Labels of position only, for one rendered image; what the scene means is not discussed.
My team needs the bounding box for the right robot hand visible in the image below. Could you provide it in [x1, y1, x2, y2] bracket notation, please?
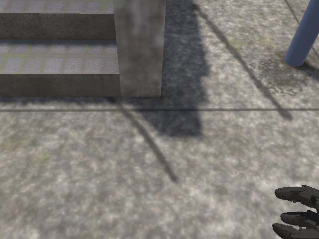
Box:
[272, 184, 319, 239]

